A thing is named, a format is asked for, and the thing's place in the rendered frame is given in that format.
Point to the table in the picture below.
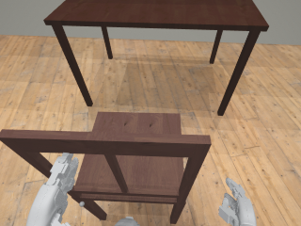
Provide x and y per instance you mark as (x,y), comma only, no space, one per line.
(227,15)

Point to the robot left hand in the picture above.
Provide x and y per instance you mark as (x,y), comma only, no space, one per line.
(52,195)

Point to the chair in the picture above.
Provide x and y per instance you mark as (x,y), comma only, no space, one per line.
(128,157)

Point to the robot right hand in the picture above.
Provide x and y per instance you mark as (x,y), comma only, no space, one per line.
(237,212)

